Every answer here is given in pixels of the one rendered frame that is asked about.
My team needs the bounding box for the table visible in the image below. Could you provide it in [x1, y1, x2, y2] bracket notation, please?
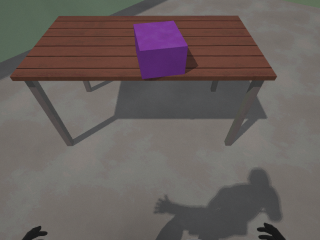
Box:
[10, 15, 277, 146]

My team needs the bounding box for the right robot hand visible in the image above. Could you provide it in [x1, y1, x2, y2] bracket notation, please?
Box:
[257, 223, 286, 240]

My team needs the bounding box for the carton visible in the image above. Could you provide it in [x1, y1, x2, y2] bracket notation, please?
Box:
[133, 21, 188, 79]

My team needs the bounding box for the left robot hand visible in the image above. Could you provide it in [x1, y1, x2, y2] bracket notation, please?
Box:
[22, 226, 48, 240]

